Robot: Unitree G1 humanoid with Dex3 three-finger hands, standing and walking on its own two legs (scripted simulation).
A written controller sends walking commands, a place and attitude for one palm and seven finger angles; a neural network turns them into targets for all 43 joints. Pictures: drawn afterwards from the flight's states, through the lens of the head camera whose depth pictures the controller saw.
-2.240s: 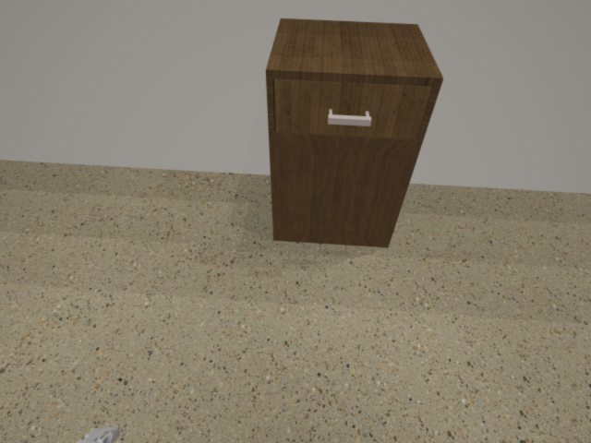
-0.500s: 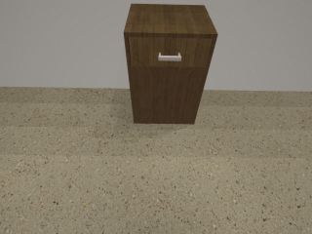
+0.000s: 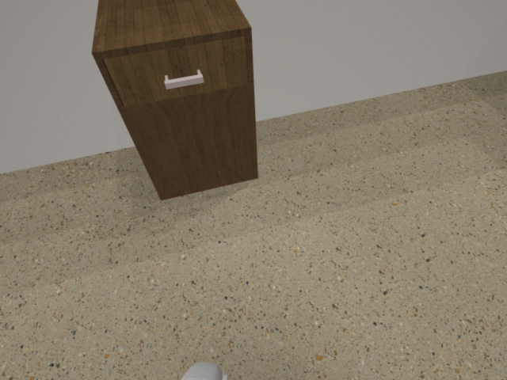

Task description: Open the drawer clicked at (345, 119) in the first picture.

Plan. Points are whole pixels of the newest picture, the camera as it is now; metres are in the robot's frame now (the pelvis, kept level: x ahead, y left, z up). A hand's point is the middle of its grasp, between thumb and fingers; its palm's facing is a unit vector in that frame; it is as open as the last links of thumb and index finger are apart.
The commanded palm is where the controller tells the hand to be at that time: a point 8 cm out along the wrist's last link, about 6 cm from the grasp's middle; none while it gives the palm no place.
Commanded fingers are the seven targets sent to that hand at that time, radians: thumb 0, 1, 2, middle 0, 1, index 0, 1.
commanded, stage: walk to a spot facing it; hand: left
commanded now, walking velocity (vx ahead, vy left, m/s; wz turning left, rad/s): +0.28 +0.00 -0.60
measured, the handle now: (183, 78) +1.02 +0.35 -0.11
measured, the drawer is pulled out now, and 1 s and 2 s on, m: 0.00 0.00 0.00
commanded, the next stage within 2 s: turn to face it in 0.98 s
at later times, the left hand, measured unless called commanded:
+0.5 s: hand (131, 354) +0.17 +0.26 -0.17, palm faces -0.22 -0.96 -0.20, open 7.4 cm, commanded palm none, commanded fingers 0.00 0.90 0.90 -0.20 -0.30 -0.20 -0.30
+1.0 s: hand (273, 249) +0.42 +0.01 -0.18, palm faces -0.60 -0.78 -0.18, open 7.4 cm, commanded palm none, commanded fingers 0.00 0.90 0.90 -0.20 -0.30 -0.20 -0.30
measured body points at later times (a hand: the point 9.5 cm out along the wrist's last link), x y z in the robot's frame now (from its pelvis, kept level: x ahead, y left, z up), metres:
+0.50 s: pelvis +0.06 +0.06 +0.01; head +0.07 +0.10 +0.45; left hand +0.19 +0.31 -0.15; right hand +0.02 -0.19 -0.12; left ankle +0.04 +0.16 -0.74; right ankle +0.05 -0.09 -0.64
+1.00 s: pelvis +0.22 -0.07 -0.02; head +0.26 -0.09 +0.43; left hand +0.45 +0.05 -0.17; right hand +0.05 -0.24 -0.16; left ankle +0.25 +0.09 -0.63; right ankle +0.24 -0.15 -0.74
